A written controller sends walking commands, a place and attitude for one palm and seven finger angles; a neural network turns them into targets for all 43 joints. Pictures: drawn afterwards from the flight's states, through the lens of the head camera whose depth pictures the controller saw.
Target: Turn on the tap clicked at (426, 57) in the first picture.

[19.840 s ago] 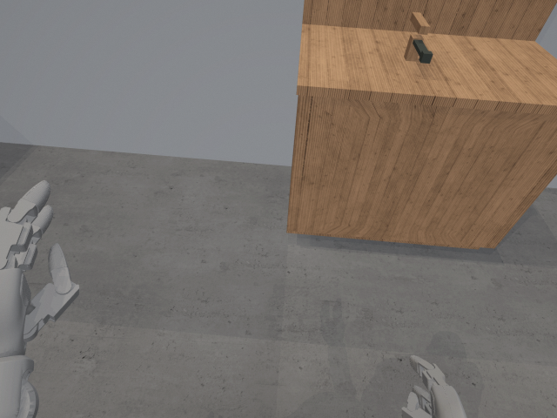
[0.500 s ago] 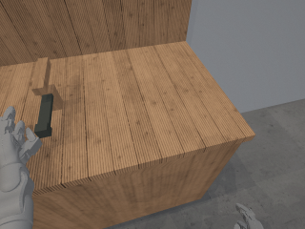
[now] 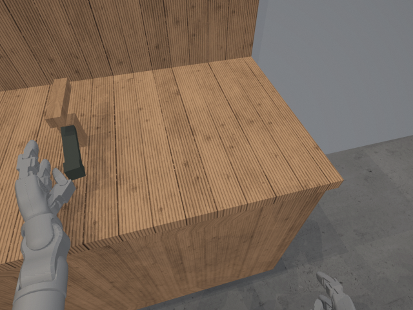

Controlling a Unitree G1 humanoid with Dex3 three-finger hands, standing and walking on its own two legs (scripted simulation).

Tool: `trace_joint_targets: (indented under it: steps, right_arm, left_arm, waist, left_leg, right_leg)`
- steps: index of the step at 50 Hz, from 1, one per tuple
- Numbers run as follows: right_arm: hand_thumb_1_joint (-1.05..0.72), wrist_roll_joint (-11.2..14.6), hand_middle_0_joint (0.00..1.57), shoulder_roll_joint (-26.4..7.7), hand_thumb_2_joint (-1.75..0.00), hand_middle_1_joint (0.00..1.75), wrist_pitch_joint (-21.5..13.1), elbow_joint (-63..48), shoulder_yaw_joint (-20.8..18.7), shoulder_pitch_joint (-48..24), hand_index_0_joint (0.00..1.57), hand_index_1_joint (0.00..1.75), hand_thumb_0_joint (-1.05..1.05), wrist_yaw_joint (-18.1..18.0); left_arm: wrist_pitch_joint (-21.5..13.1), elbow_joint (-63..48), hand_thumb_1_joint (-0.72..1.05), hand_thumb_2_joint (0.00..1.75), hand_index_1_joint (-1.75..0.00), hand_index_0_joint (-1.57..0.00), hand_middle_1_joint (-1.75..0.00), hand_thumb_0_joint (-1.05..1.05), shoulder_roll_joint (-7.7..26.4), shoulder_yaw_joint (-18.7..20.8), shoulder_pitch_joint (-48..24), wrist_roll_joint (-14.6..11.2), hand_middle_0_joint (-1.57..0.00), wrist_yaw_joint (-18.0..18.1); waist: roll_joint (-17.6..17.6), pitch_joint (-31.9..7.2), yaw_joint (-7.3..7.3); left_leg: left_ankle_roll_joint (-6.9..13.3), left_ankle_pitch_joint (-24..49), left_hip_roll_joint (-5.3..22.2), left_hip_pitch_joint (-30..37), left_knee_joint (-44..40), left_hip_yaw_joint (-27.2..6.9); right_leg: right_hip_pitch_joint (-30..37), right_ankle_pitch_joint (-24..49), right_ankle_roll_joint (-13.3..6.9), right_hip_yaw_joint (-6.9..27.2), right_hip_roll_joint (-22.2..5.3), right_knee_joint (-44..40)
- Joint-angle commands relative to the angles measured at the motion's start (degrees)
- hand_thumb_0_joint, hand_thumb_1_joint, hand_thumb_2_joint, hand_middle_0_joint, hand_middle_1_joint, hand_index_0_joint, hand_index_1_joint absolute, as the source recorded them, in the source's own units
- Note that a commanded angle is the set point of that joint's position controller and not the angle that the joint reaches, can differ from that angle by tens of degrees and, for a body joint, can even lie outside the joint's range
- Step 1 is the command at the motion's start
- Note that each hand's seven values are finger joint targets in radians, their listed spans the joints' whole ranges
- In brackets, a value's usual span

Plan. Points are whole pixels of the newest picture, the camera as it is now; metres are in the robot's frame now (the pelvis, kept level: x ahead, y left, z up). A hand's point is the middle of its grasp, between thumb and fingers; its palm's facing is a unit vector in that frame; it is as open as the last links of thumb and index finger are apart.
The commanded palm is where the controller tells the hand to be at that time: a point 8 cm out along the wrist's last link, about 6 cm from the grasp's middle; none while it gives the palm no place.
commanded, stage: push the lever round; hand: left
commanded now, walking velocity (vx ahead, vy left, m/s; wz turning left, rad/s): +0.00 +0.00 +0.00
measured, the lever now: (74, 169) +0.34 +0.28 +0.10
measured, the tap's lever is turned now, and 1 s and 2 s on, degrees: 10 40 67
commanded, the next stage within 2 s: none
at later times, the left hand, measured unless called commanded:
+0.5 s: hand (89, 179) +0.32 +0.25 +0.09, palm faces +0.65 -0.76 -0.06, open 7.7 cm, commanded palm +0.28 +0.27 +0.09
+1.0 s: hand (114, 166) +0.36 +0.21 +0.08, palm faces +0.71 -0.70 -0.07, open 7.7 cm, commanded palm +0.31 +0.24 +0.09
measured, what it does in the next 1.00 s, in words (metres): stands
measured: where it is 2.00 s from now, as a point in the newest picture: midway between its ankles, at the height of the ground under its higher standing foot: outside the picture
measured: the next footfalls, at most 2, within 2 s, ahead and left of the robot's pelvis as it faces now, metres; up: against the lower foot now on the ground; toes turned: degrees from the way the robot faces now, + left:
none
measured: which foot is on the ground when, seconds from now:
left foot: down 0.00-1.00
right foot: down 0.00-1.00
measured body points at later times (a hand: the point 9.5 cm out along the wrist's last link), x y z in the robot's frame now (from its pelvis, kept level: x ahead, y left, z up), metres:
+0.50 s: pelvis +0.00 -0.01 +0.00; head +0.01 -0.01 +0.45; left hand +0.28 +0.29 +0.09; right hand +0.16 -0.25 -0.10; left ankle +0.00 +0.11 -0.72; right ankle +0.01 -0.10 -0.72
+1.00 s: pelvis +0.00 -0.01 +0.00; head +0.01 -0.02 +0.45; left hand +0.32 +0.25 +0.09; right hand +0.16 -0.24 -0.11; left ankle +0.00 +0.11 -0.72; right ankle +0.01 -0.10 -0.72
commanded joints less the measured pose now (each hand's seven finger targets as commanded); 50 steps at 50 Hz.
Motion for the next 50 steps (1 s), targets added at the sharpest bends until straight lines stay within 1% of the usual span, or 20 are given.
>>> trace_joint_targets:
  steps: [1, 4, 9, 16, 18, 22, 23, 26, 28, 30, 33, 35, 38, 39, 42, 43, 44, 47, 48, 50]
  right_arm:
    - [-0.90, 0.0, 0.20, -7.2, -0.90, 0.30, -2.3, -8.0, -2.9, -4.1, 0.20, 0.30, 0.00, -0.4]
    - [-0.90, -0.3, 0.20, -6.9, -0.90, 0.30, -1.9, -8.4, -3.0, -4.5, 0.20, 0.30, 0.00, -0.2]
    - [-0.90, -0.4, 0.20, -6.7, -0.90, 0.30, -1.2, -8.4, -2.9, -5.2, 0.20, 0.30, 0.00, -0.1]
    - [-0.90, -0.8, 0.20, -6.4, -0.90, 0.30, -0.3, -8.4, -2.9, -6.2, 0.20, 0.30, 0.00, 0.0]
    - [-0.90, -0.9, 0.20, -6.5, -0.90, 0.30, 0.1, -8.2, -2.9, -6.7, 0.20, 0.30, 0.00, -0.1]
    - [-0.90, -1.1, 0.20, -6.2, -0.90, 0.30, 0.6, -8.1, -2.8, -7.0, 0.20, 0.30, 0.00, 0.0]
    - [-0.90, -1.1, 0.20, -6.2, -0.90, 0.30, 0.8, -7.9, -2.9, -7.2, 0.20, 0.30, 0.00, -0.2]
    - [-0.90, -1.3, 0.20, -5.9, -0.90, 0.30, 1.0, -8.1, -2.8, -7.6, 0.20, 0.30, 0.00, 0.1]
    - [-0.90, -1.3, 0.20, -6.0, -0.90, 0.30, 1.3, -7.7, -3.0, -7.7, 0.20, 0.30, 0.00, 0.0]
    - [-0.90, -1.5, 0.20, -5.9, -0.90, 0.30, 1.7, -7.9, -3.0, -7.9, 0.20, 0.30, 0.00, 0.1]
    - [-0.90, -1.5, 0.20, -5.7, -0.90, 0.30, 2.3, -7.5, -2.9, -8.6, 0.20, 0.30, 0.00, 0.0]
    - [-0.90, -1.6, 0.20, -5.5, -0.90, 0.30, 2.5, -7.7, -2.9, -8.9, 0.20, 0.30, 0.00, 0.2]
    - [-0.90, -1.9, 0.20, -5.5, -0.90, 0.30, 3.0, -7.1, -3.1, -9.0, 0.20, 0.30, 0.00, 0.1]
    - [-0.90, -2.0, 0.20, -5.3, -0.90, 0.30, 3.2, -7.3, -3.0, -9.2, 0.20, 0.30, 0.00, 0.3]
    - [-0.90, -2.4, 0.20, -5.2, -0.90, 0.30, 3.5, -7.0, -3.2, -9.1, 0.20, 0.30, 0.00, 0.5]
    - [-0.90, -2.3, 0.20, -5.3, -0.90, 0.30, 3.8, -6.8, -3.4, -9.1, 0.20, 0.30, 0.00, 0.5]
    - [-0.90, -2.5, 0.20, -5.1, -0.90, 0.30, 3.9, -7.1, -3.3, -9.3, 0.20, 0.30, 0.00, 0.7]
    - [-0.90, -2.6, 0.20, -4.9, -0.90, 0.30, 4.4, -6.6, -3.3, -9.3, 0.20, 0.30, 0.00, 0.8]
    - [-0.90, -2.7, 0.20, -5.0, -0.90, 0.30, 4.6, -6.3, -3.5, -9.2, 0.20, 0.30, 0.00, 0.7]
    - [-0.90, -2.8, 0.20, -4.7, -0.90, 0.30, 4.9, -6.6, -3.5, -9.3, 0.20, 0.30, 0.00, 0.9]
  left_arm:
    - [-3.7, -14.1, 0.90, 0.90, -0.15, -0.15, -0.15, 0.00, 12.1, 2.2, -14.5, 1.4, -0.15, 2.5]
    - [-3.6, -16.4, 0.90, 0.90, -0.15, -0.15, -0.15, 0.00, 10.8, 1.4, -14.4, 2.2, -0.15, 4.4]
    - [-2.8, -15.2, 0.90, 0.90, -0.15, -0.15, -0.15, 0.00, 9.0, 0.2, -14.3, 3.0, -0.15, 7.0]
    - [-1.9, -16.9, 0.90, 0.90, -0.15, -0.15, -0.15, 0.00, 6.0, -2.9, -16.6, 4.2, -0.15, 10.3]
    - [-1.6, -16.2, 0.90, 0.90, -0.15, -0.15, -0.15, 0.00, 7.0, -1.9, -16.4, 5.0, -0.15, 11.5]
    - [-1.1, -15.5, 0.90, 0.90, -0.15, -0.15, -0.15, 0.00, 4.6, -4.4, -18.6, 5.3, -0.15, 13.1]
    - [-1.1, -15.6, 0.90, 0.90, -0.15, -0.15, -0.15, 0.00, 5.9, -2.8, -19.1, 5.7, -0.15, 13.8]
    - [-1.0, -16.3, 0.90, 0.90, -0.15, -0.15, -0.15, 0.00, 2.2, -6.8, -21.3, 6.5, -0.15, 15.2]
    - [-0.5, -14.8, 0.90, 0.90, -0.15, -0.15, -0.15, 0.00, 4.3, -4.2, -19.9, 7.0, -0.15, 16.6]
    - [-0.1, -14.4, 0.90, 0.90, -0.15, -0.15, -0.15, 0.00, 2.1, -6.4, -21.6, 7.3, -0.15, 17.5]
    - [0.5, -13.7, 0.90, 0.90, -0.15, -0.15, -0.15, 0.00, 2.3, -6.1, -23.4, 8.3, -0.15, 19.4]
    - [0.9, -13.6, 0.90, 0.90, -0.15, -0.15, -0.15, 0.00, -0.4, -8.9, -24.8, 8.8, -0.15, 20.4]
    - [1.5, -11.9, 0.90, 0.90, -0.15, -0.15, -0.15, 0.00, 0.7, -7.1, -25.5, 9.5, -0.15, 22.5]
    - [1.8, -11.8, 0.90, 0.90, -0.15, -0.15, -0.15, 0.00, -1.4, -9.0, -26.3, 9.6, -0.15, 22.9]
    - [2.1, -10.7, 0.90, 0.90, -0.15, -0.15, -0.15, 0.00, -1.9, -9.0, -27.8, 10.1, -0.15, 24.5]
    - [2.2, -10.4, 0.90, 0.90, -0.15, -0.15, -0.15, 0.00, -0.2, -7.0, -27.3, 10.5, -0.15, 25.1]
    - [2.4, -10.5, 0.90, 0.90, -0.15, -0.15, -0.15, 0.00, -2.3, -8.9, -27.9, 10.6, -0.15, 25.4]
    - [3.0, -8.5, 0.90, 0.90, -0.15, -0.15, -0.15, 0.00, -2.2, -8.6, -30.3, 10.9, -0.15, 26.6]
    - [3.1, -7.9, 0.90, 0.90, -0.15, -0.15, -0.15, 0.00, -0.5, -6.0, -29.5, 11.2, -0.15, 27.3]
    - [3.1, -8.4, 0.90, 0.90, -0.15, -0.15, -0.15, 0.00, -1.8, -7.5, -31.2, 11.3, -0.15, 27.7]
  waist:
    - [0.9, -12.9, -0.28]
    - [2.3, -14.5, 0.06]
    - [-0.2, -12.2, -0.18]
    - [0.0, -13.2, -0.47]
    - [0.8, -12.4, -0.28]
    - [-0.6, -12.5, -0.85]
    - [-0.6, -12.6, -0.58]
    - [0.1, -13.1, -1.02]
    - [-0.1, -12.7, -0.42]
    - [-2.0, -13.6, -0.99]
    - [-0.5, -12.4, -0.74]
    - [-0.5, -12.8, -1.21]
    - [-1.2, -13.1, -0.77]
    - [-1.3, -13.5, -1.17]
    - [-1.9, -14.5, -1.07]
    - [-1.7, -14.5, -0.42]
    - [-1.3, -15.5, -0.68]
    - [-2.5, -14.2, -1.18]
    - [-2.7, -14.6, -0.39]
    - [-2.0, -15.5, -0.73]
  left_leg:
    - [0.1, 12.6, 0.4, 3.9, -6.0, -0.2]
    - [-0.1, 13.9, 0.3, 4.8, -6.0, 0.0]
    - [0.1, 12.2, 0.5, 3.5, -6.3, -0.1]
    - [0.1, 12.4, 0.4, 4.4, -6.2, 0.2]
    - [0.2, 12.3, 0.4, 4.2, -6.3, 0.1]
    - [0.3, 11.1, 0.4, 4.3, -6.3, 0.2]
    - [0.3, 11.1, 0.4, 4.2, -6.3, 0.0]
    - [0.0, 11.6, 0.5, 5.1, -6.3, -0.1]
    - [0.1, 11.6, 0.5, 4.4, -6.3, -0.1]
    - [0.2, 11.3, 0.5, 4.4, -6.2, 0.0]
    - [0.1, 10.2, 0.6, 4.2, -6.7, -0.3]
    - [0.0, 10.3, 0.7, 4.8, -6.6, -0.2]
    - [-0.1, 10.3, 0.7, 4.4, -6.8, -0.5]
    - [0.0, 10.3, 0.7, 4.7, -6.6, -0.1]
    - [-0.1, 11.6, 0.8, 4.9, -6.4, 0.1]
    - [-0.3, 12.1, 0.9, 4.6, -6.7, -0.2]
    - [-0.2, 12.1, 0.8, 5.0, -6.5, 0.1]
    - [0.1, 11.5, 0.9, 4.3, -6.3, 0.6]
    - [0.0, 12.4, 0.9, 4.2, -6.6, 0.3]
    - [-0.1, 13.6, 0.9, 4.6, -6.3, 0.8]
  right_leg:
    - [8.1, 11.7, 0.6, 2.6, -1.1, -4.9]
    - [8.8, 12.6, 0.6, 2.6, -1.2, -4.6]
    - [8.4, 11.2, 0.7, 2.6, -1.3, -5.1]
    - [8.9, 11.7, 0.7, 2.9, -1.5, -5.5]
    - [8.7, 11.2, 0.6, 2.9, -1.6, -5.6]
    - [8.4, 10.1, 0.8, 3.0, -1.7, -6.2]
    - [8.7, 10.0, 0.7, 3.1, -1.7, -6.1]
    - [8.1, 10.0, 0.6, 2.8, -1.7, -5.9]
    - [8.6, 10.0, 0.6, 3.0, -1.8, -6.0]
    - [8.6, 9.9, 0.8, 2.9, -1.9, -6.1]
    - [8.1, 8.2, 0.6, 3.1, -1.9, -6.5]
    - [7.6, 8.1, 0.6, 2.8, -1.9, -6.3]
    - [8.2, 7.7, 0.5, 2.9, -1.9, -6.6]
    - [7.9, 7.8, 0.7, 2.8, -2.0, -6.5]
    - [8.6, 9.2, 0.6, 2.8, -2.0, -6.6]
    - [9.1, 9.2, 0.4, 2.8, -2.0, -6.4]
    - [9.1, 9.3, 0.5, 2.8, -2.1, -6.3]
    - [9.1, 9.2, 0.7, 3.2, -2.3, -7.3]
    - [9.7, 9.9, 0.5, 2.9, -2.1, -7.0]
    - [10.1, 11.5, 0.5, 3.0, -2.4, -6.8]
